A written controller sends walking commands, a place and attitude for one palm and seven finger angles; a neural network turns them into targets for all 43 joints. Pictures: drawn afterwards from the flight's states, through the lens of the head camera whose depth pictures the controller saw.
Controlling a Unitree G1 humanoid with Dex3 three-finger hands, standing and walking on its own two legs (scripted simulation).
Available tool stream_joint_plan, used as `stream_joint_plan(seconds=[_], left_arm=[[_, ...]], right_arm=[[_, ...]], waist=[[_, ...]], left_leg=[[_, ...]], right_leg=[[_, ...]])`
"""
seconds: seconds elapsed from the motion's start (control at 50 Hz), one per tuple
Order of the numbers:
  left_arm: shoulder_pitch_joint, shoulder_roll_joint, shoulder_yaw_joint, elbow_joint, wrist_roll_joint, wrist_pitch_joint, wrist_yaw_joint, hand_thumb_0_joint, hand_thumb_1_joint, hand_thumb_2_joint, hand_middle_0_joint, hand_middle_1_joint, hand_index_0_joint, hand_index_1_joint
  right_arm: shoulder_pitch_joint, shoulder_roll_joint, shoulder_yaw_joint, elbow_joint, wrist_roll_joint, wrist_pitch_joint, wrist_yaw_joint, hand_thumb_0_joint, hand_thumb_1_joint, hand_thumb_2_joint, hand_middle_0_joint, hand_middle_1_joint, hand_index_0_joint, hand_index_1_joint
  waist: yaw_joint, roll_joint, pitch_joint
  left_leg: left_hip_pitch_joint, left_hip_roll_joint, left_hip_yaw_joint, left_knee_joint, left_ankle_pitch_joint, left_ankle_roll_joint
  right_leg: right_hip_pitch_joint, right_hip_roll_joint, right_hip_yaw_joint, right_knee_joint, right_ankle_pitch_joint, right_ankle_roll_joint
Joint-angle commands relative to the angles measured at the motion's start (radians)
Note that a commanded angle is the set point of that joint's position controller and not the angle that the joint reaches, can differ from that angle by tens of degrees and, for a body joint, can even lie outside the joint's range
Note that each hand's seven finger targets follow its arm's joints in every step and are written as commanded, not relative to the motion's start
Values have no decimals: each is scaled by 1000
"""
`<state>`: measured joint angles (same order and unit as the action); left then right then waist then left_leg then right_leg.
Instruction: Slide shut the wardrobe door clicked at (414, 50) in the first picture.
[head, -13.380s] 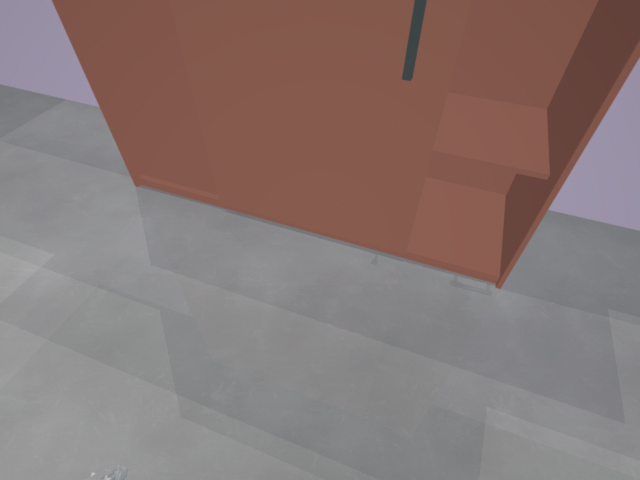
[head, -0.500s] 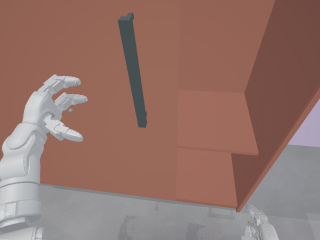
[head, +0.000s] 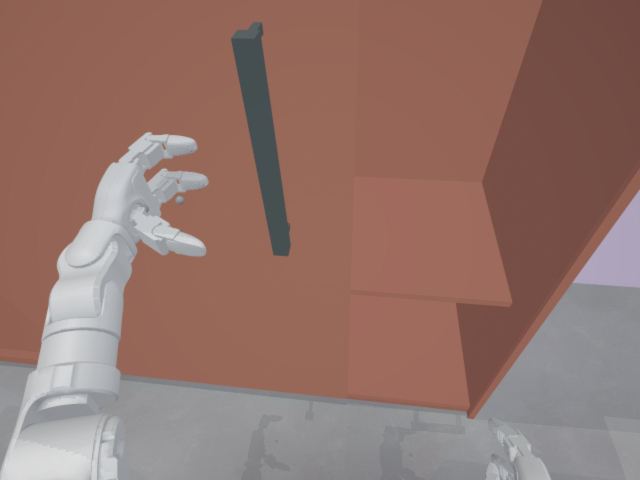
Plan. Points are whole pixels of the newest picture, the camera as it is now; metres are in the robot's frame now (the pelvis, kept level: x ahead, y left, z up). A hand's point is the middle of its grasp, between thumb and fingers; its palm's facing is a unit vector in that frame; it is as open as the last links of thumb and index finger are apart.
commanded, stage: move the hooked fingers beside the handle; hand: left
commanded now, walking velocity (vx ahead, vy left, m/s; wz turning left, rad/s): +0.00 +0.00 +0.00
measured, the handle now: (271, 158) +0.48 +0.09 +0.17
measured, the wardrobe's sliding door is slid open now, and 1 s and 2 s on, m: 0.37 0.37 0.36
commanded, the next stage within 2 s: feel for the door with the fingertips in 1.16 s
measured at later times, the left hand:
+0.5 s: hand (218, 180) +0.43 +0.15 +0.18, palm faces -0.06 -1.00 -0.02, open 14.0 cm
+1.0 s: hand (210, 189) +0.40 +0.15 +0.18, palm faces -0.06 -1.00 -0.01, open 14.0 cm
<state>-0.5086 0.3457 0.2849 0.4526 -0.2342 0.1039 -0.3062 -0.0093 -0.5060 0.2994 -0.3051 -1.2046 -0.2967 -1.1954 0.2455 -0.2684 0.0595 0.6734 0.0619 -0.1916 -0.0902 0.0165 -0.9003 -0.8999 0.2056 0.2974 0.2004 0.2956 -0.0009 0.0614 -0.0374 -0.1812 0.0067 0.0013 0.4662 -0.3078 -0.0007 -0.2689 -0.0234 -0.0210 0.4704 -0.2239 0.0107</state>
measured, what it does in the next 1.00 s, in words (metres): stands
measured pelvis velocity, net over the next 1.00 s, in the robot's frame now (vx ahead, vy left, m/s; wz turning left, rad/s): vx -0.01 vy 0.00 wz -0.01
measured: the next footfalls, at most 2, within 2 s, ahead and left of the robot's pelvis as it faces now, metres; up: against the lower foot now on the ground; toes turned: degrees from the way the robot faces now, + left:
none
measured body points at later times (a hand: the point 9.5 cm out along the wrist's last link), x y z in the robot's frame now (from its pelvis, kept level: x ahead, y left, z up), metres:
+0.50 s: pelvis +0.00 +0.00 +0.00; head +0.01 -0.02 +0.45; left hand +0.42 +0.21 +0.18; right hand +0.10 -0.25 -0.11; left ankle -0.04 +0.12 -0.74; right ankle +0.01 -0.13 -0.74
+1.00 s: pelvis -0.01 +0.00 +0.00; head -0.01 -0.02 +0.45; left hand +0.40 +0.21 +0.19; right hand +0.12 -0.25 -0.10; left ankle -0.04 +0.12 -0.74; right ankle +0.01 -0.13 -0.74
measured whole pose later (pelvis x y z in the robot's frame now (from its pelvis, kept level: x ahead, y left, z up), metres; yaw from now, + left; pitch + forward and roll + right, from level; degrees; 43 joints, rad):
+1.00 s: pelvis -0.01 +0.00 +0.00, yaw +0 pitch +2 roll +0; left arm -0.64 0.30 0.23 0.63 -0.20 0.01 -0.22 -0.01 -0.51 0.30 -0.30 -1.20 -0.30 -1.20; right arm 0.26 -0.27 0.04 0.69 0.06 -0.17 -0.08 0.02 -0.90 -0.90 0.20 0.30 0.20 0.30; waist -0.01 0.05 -0.04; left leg -0.20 0.01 0.01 0.45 -0.29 0.00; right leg -0.28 -0.02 -0.02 0.45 -0.19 0.01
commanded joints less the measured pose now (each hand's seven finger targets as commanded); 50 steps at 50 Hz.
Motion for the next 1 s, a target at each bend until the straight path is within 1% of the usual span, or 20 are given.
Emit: stream_joint_plan(seconds=[0.0,0.04,0.06,0.1,0.16,0.28,0.34,0.42,0.46,0.56,0.6,0.62,0.66,0.72,0.76,0.78,0.82,0.9,0.94,0.98], left_arm=[[-479,232,52,-196,-2,-83,30,0,-500,300,-300,-1200,-300,-1200],[-513,207,37,-179,-5,-93,38,0,-500,300,-300,-1200,-300,-1200],[-496,236,68,-162,-3,-94,42,0,-500,300,-300,-1200,-300,-1200],[-508,239,64,-141,6,-101,48,0,-500,300,-300,-1200,-300,-1200],[-528,221,52,-94,10,-107,51,0,-500,300,-300,-1200,-300,-1200],[-621,182,12,-73,20,-139,65,0,-500,300,-300,-1200,-300,-1200],[-634,186,19,-7,25,-146,80,0,-500,300,-300,-1200,-300,-1200],[-623,222,51,28,46,-162,96,0,-500,300,-300,-1200,-300,-1200],[-645,176,10,10,47,-177,95,0,-500,300,-300,-1200,-300,-1200],[-599,239,82,-22,43,-193,98,0,-500,300,-300,-1200,-300,-1200],[-552,236,77,-32,49,-190,94,0,-500,300,-300,-1200,-300,-1200],[-552,197,46,-36,46,-183,91,0,-500,300,-300,-1200,-300,-1200],[-520,209,65,-23,35,-170,85,0,-500,300,-300,-1200,-300,-1200],[-535,191,44,-40,28,-159,76,0,-500,300,-300,-1200,-300,-1200],[-553,204,51,-81,24,-163,74,0,-500,300,-300,-1200,-300,-1200],[-566,181,27,-102,22,-165,69,0,-500,300,-300,-1200,-300,-1200],[-606,172,8,-100,21,-170,73,0,-500,300,-300,-1200,-300,-1200],[-635,141,-20,-54,20,-166,83,0,-500,300,-300,-1200,-300,-1200],[-655,150,-13,-40,26,-167,91,0,-500,300,-300,-1200,-300,-1200],[-654,128,-30,-29,32,-169,96,0,-500,300,-300,-1200,-300,-1200]], right_arm=[[-61,-118,-51,-134,-1,-49,-6,0,-900,-900,200,300,200,300],[-54,-116,-53,-130,-2,-51,-6,0,-900,-900,200,300,200,300],[-45,-119,-56,-128,-5,-49,-6,0,-900,-900,200,300,200,300],[-38,-118,-54,-121,-7,-42,-3,0,-900,-900,200,300,200,300],[-24,-118,-56,-117,-6,-38,-1,0,-900,-900,200,300,200,300],[-1,-115,-64,-106,-7,-37,6,0,-900,-900,200,300,200,300],[15,-120,-65,-92,-9,-31,9,0,-900,-900,200,300,200,300],[26,-120,-66,-98,-13,-20,13,0,-900,-900,200,300,200,300],[25,-115,-69,-104,-11,-21,15,0,-900,-900,200,300,200,300],[29,-117,-74,-113,-16,-20,18,0,-900,-900,200,300,200,300],[23,-117,-75,-116,-13,-14,21,0,-900,-900,200,300,200,300],[16,-111,-71,-119,-11,-13,22,0,-900,-900,200,300,200,300],[12,-117,-73,-120,-9,-13,22,0,-900,-900,200,300,200,300],[2,-117,-71,-125,-7,-10,18,0,-900,-900,200,300,200,300],[-4,-116,-73,-128,-6,-14,15,0,-900,-900,200,300,200,300],[-9,-114,-72,-131,-5,-17,14,0,-900,-900,200,300,200,300],[-11,-112,-68,-120,-4,-20,11,0,-900,-900,200,300,200,300],[-15,-115,-66,-103,-3,-29,6,0,-900,-900,200,300,200,300],[-16,-113,-64,-99,-4,-33,8,0,-900,-900,200,300,200,300],[-18,-111,-61,-102,-6,-35,11,0,-900,-900,200,300,200,300]], waist=[[-16,-34,-253],[-24,-55,-261],[-15,-61,-285],[-14,-29,-280],[-21,-57,-272],[-34,-24,-302],[-37,-68,-281],[-21,-54,-285],[-32,-57,-307],[-8,-79,-356],[-1,-53,-336],[-11,-29,-308],[-8,-80,-281],[-20,-74,-261],[-21,-66,-285],[-26,-56,-300],[-41,-29,-267],[-51,-54,-251],[-45,-25,-259],[-42,-45,-274]], left_leg=[[42,-4,-1,-49,328,17],[53,-4,-3,-49,327,20],[51,-5,0,-46,341,21],[46,-7,5,-46,344,18],[32,-7,7,-48,340,21],[52,-7,10,-44,352,17],[25,-7,9,-49,324,19],[1,-11,15,-54,314,21],[22,-8,19,-50,326,22],[25,-8,27,-53,370,25],[22,-8,33,-53,381,24],[23,-9,36,-58,368,24],[3,-8,37,-66,335,25],[4,-10,35,-70,299,27],[23,-11,34,-67,300,29],[34,-11,36,-64,304,29],[39,-11,28,-68,264,27],[48,-8,17,-65,242,25],[41,-14,14,-67,236,22],[42,-12,10,-65,261,20]], right_leg=[[135,22,-28,-30,284,-35],[129,24,-27,-31,290,-34],[145,24,-23,-28,307,-34],[148,23,-21,-29,311,-36],[147,25,-20,-31,320,-35],[136,30,-19,-31,326,-38],[129,33,-21,-37,307,-36],[148,30,-16,-32,303,-38],[145,32,-15,-30,318,-36],[208,33,-9,-24,382,-35],[205,33,-12,-25,389,-37],[186,33,-10,-33,381,-37],[184,35,-13,-42,362,-35],[163,35,-12,-53,324,-33],[168,35,-10,-53,322,-34],[168,35,-8,-51,324,-33],[131,36,-11,-63,271,-34],[96,38,-17,-65,228,-34],[100,34,-14,-63,222,-37],[109,33,-19,-51,244,-38]])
